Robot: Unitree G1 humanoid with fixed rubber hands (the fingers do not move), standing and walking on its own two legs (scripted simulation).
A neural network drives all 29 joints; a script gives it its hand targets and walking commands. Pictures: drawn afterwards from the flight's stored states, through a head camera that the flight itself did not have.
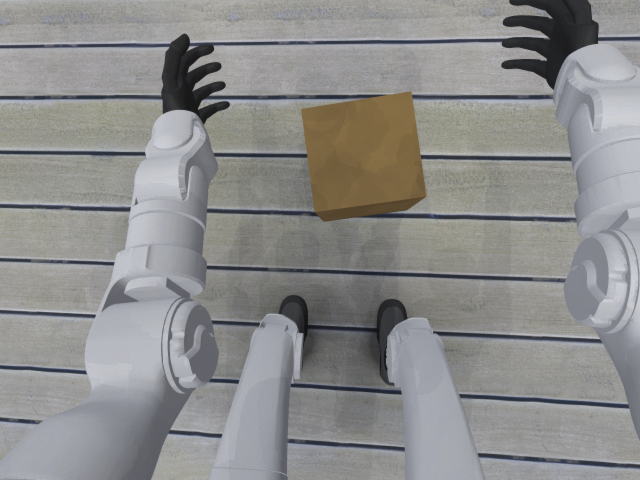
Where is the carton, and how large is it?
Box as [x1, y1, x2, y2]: [301, 91, 426, 221]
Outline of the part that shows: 411,91 301,109 314,211 323,221 405,210 426,196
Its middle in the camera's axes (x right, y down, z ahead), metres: +0.09 -0.16 +0.85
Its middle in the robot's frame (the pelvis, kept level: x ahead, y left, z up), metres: +0.54 -0.02 -0.53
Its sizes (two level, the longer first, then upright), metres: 0.210 0.200 0.250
